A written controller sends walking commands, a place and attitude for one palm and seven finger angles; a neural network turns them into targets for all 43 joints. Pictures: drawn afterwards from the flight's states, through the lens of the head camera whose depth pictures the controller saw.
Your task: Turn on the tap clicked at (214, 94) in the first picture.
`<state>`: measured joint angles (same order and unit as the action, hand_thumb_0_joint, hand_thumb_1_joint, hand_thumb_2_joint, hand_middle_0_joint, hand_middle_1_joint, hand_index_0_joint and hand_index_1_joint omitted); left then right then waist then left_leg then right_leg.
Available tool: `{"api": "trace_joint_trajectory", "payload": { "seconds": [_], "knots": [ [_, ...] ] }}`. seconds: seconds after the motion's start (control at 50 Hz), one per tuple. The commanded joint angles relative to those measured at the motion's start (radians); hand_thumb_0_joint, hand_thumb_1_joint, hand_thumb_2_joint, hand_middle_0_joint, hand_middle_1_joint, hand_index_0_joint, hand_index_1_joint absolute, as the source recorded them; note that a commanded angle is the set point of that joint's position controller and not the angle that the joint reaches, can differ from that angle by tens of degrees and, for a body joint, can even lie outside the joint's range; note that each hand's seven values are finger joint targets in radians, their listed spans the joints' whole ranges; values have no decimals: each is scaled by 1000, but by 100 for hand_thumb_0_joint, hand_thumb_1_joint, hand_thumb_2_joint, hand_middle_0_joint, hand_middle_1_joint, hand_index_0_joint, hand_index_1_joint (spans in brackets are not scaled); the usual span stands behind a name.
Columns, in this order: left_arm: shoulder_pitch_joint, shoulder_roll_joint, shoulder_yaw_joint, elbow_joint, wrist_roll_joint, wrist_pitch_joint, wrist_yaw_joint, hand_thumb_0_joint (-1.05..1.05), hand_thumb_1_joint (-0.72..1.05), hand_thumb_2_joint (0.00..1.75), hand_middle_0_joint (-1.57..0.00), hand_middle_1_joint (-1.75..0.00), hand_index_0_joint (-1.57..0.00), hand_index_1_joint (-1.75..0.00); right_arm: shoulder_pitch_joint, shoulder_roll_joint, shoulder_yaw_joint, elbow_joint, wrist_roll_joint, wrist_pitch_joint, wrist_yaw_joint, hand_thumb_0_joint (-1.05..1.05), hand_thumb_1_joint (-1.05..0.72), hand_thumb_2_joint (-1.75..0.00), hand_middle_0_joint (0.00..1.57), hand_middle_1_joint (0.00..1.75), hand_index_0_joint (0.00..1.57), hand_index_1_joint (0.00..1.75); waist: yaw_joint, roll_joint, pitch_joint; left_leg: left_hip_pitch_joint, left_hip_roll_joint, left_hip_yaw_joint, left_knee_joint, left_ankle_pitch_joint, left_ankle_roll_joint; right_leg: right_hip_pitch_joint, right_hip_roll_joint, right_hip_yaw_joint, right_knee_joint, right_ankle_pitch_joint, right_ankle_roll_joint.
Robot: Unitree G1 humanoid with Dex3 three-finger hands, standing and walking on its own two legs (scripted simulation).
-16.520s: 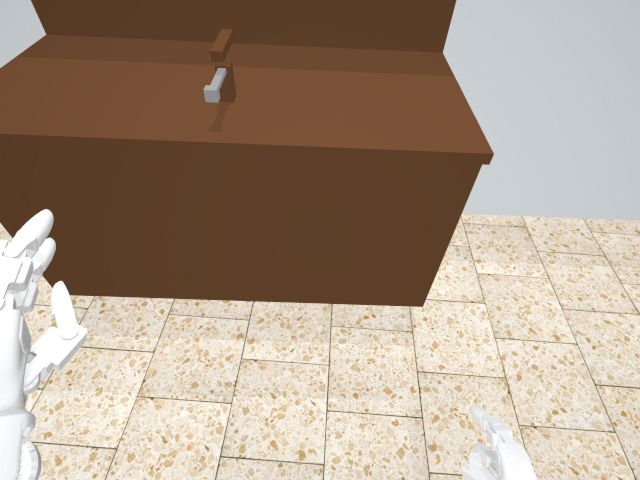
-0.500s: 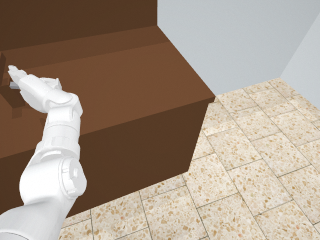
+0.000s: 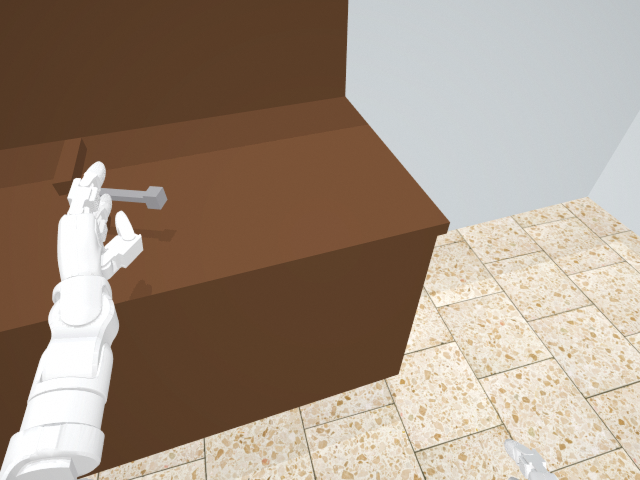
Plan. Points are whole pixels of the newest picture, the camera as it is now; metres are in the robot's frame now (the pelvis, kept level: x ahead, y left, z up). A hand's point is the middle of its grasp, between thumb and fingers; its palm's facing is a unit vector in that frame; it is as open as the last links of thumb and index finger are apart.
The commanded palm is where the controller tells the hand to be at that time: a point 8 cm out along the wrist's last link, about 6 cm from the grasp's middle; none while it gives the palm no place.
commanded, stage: draw the hand back beside the body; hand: left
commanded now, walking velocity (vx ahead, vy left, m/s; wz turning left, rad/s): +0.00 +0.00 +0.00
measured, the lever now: (155, 197) +0.53 +0.34 +0.06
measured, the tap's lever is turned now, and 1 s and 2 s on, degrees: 65 65 65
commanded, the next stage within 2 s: step back with the hand held close in 1.00 s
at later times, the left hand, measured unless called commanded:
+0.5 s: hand (96, 306) +0.24 +0.25 +0.16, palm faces +0.42 -0.87 -0.24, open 7.5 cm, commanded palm +0.19 +0.28 +0.17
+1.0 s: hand (71, 359) +0.18 +0.24 +0.16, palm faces +0.46 -0.84 -0.29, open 7.4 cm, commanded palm +0.14 +0.28 +0.17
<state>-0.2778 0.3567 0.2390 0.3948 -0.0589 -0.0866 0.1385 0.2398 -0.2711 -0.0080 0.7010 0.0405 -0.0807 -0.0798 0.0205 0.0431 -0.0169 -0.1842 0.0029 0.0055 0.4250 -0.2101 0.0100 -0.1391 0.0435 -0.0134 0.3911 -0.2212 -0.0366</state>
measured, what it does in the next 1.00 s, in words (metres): stands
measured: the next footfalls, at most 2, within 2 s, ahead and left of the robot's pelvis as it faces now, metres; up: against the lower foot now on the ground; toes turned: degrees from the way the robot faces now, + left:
none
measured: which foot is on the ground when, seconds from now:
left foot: down 0.00-1.00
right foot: down 0.00-1.00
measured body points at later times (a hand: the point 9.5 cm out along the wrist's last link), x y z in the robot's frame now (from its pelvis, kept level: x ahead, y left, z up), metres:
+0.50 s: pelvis -0.01 +0.00 +0.00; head -0.04 -0.01 +0.45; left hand +0.21 +0.30 +0.17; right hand +0.18 -0.21 -0.08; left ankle +0.01 +0.11 -0.74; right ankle -0.01 -0.10 -0.74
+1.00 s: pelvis -0.01 +0.00 +0.00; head -0.05 -0.02 +0.45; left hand +0.15 +0.29 +0.17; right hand +0.19 -0.22 -0.07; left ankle +0.01 +0.11 -0.74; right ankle -0.01 -0.10 -0.74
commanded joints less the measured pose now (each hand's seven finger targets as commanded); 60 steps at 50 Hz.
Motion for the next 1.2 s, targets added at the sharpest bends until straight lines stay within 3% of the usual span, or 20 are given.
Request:
{"api": "trace_joint_trajectory", "payload": {
  "seconds": [0.0, 0.1, 0.16, 0.22, 0.28, 0.32, 0.44, 0.54, 0.64, 0.7, 0.76, 0.8, 0.86, 0.92, 0.98, 1.08, 1.1, 1.12, 1.14, 1.18],
  "knots": [
    [-318, 168, 9, -281, -3, -87, -4, 0, 90, 90, -18, -22, -18, -22, -135, -104, -20, -159, -5, -57, -7, 0, -90, -90, 20, 30, 20, 30, -20, -25, -156, 116, -2, 9, -84, 77, 24, 6, -5, 12, -87, 115, 11],
    [-184, 208, 82, -399, -12, -91, -9, 0, 90, 90, -18, -24, -18, -24, -178, -87, -6, -179, -15, -49, -10, 0, -90, -90, 20, 30, 20, 30, 8, -5, -154, 123, 0, 12, -103, 108, 14, 66, -6, 7, -97, 144, 8],
    [-132, 195, 86, -499, -14, -91, -14, 0, 90, 90, -18, -25, -18, -25, -197, -81, -2, -189, -20, -55, -10, 0, -90, -90, 20, 30, 20, 30, 11, 60, -138, 133, 2, 11, -118, 106, 6, 68, -2, 7, -111, 134, 5],
    [-69, 172, 81, -556, -17, -89, -11, 0, 90, 90, -19, -26, -19, -26, -206, -71, 3, -196, -26, -63, -11, 0, -90, -90, 20, 30, 20, 30, 13, 29, -113, 126, 2, 12, -125, 106, 8, 77, -1, 6, -118, 133, 7],
    [-7, 152, 71, -641, -12, -91, -12, 0, 90, 90, -19, -27, -19, -27, -207, -67, 3, -197, -32, -73, -7, 0, -90, -90, 20, 30, 20, 30, 16, 88, -127, 157, 4, 2, -132, 129, 1, 80, -1, 3, -119, 138, 4],
    [66, 131, 62, -654, -17, -88, -13, 0, 90, 90, -19, -27, -19, -27, -210, -66, 1, -194, -33, -78, -3, 0, -90, -90, 20, 30, 20, 30, 17, 21, -102, 141, 4, 3, -136, 121, 4, 84, 1, 0, -125, 134, 8],
    [221, 126, 78, -742, -20, -93, -16, 0, 90, 90, -20, -29, -20, -29, -224, -64, -6, -192, -36, -84, 2, 0, -90, -90, 20, 30, 20, 30, 28, -9, -68, 127, 0, 7, -138, 102, 8, 87, -1, 1, -135, 111, 12],
    [374, 136, 110, -868, -16, -106, -13, 0, 90, 90, -20, -30, -20, -30, -225, -58, -12, -195, -44, -98, 6, 0, -90, -90, 20, 30, 20, 30, 41, 19, -93, 134, -4, 15, -124, 142, 7, 109, -8, 0, -124, 146, 13],
    [522, 123, 117, -945, -17, -108, -12, 0, 90, 90, -20, -30, -20, -30, -224, -54, -15, -199, -46, -109, 10, 0, -90, -90, 20, 30, 20, 30, 41, -4, -28, 98, -2, 14, -121, 105, 6, 82, -9, -3, -128, 107, 18],
    [610, 130, 137, -998, -16, -113, -8, 0, 90, 90, -20, -30, -20, -30, -220, -48, -18, -201, -49, -120, 8, 0, -90, -90, 20, 30, 20, 30, 46, 8, -34, 98, -4, 19, -108, 113, 9, 83, -14, 0, -123, 119, 19],
    [545, 111, 112, -973, -12, -109, -6, 0, 90, 90, -20, -30, -20, -30, -217, -54, -21, -188, -46, -123, 2, 0, -90, -90, 20, 30, 20, 30, 24, -10, 26, 90, -5, 20, -105, 54, 11, 30, -11, 4, -145, 56, 25],
    [523, 108, 107, -966, -10, -110, 1, 0, 90, 90, -20, -30, -20, -30, -213, -51, -21, -187, -45, -125, -3, 0, -90, -90, 20, 30, 20, 30, 22, 0, 10, 101, -7, 20, -103, 35, 14, 31, -15, 5, -142, 35, 25],
    [509, 120, 114, -977, -5, -113, 6, 0, 90, 90, -20, -30, -20, -30, -216, -52, -19, -185, -47, -134, -6, 0, -90, -90, 20, 30, 20, 30, 31, 41, -13, 113, -13, 18, -99, 46, 14, 43, -16, 6, -137, 46, 20],
    [535, 108, 107, -957, -11, -110, 6, 0, 90, 90, -20, -30, -20, -30, -221, -45, -13, -187, -49, -137, -5, 0, -90, -90, 20, 30, 20, 30, 36, -17, -1, 101, -9, 13, -106, 51, 16, 51, -16, 2, -134, 50, 22],
    [539, 110, 109, -972, -12, -108, 3, 0, 90, 90, -20, -30, -20, -30, -226, -42, -10, -187, -50, -139, -3, 0, -90, -90, 20, 30, 20, 30, 40, 35, -4, 104, -7, 14, -108, 71, 12, 59, -19, 4, -127, 70, 19],
    [556, 112, 121, -952, -17, -99, -1, 0, 90, 90, -20, -30, -20, -30, -226, -40, -7, -187, -51, -133, 2, 0, -90, -90, 20, 30, 20, 30, 42, 7, 12, 89, -4, 12, -112, 74, 10, 65, -19, 1, -129, 73, 21],
    [499, 113, 112, -927, -16, -97, 0, 0, 90, 90, -20, -30, -20, -30, -228, -43, -8, -179, -48, -128, 0, 0, -90, -90, 20, 30, 20, 30, 31, -9, 19, 90, -3, 12, -114, 58, 11, 52, -17, 3, -134, 55, 22],
    [479, 191, 204, -960, -9, -114, 0, 0, 90, 90, -20, -30, -20, -30, -208, -83, -15, -230, -39, -104, 0, 0, -90, -90, 20, 30, 20, 30, 10, -16, 62, 11, 20, -17, -53, 15, 32, -63, -64, 74, -173, 67, 35],
    [550, 146, 167, -904, -4, -114, -7, 0, 90, 90, -20, -30, -20, -30, -196, -65, -13, -218, -40, -86, 3, 0, -90, -90, 20, 30, 20, 30, 5, -63, 32, 18, 18, -26, -20, 14, 34, -79, -95, 91, -181, 57, 35],
    [580, 138, 155, -937, 5, -128, -9, 0, 90, 90, -20, -30, -20, -30, -181, -60, -13, -235, -38, -67, 3, 0, -90, -90, 20, 30, 20, 30, 2, -37, -38, 32, 22, -24, -4, 79, 28, -62, -111, 78, -142, 123, 29]
  ]
}}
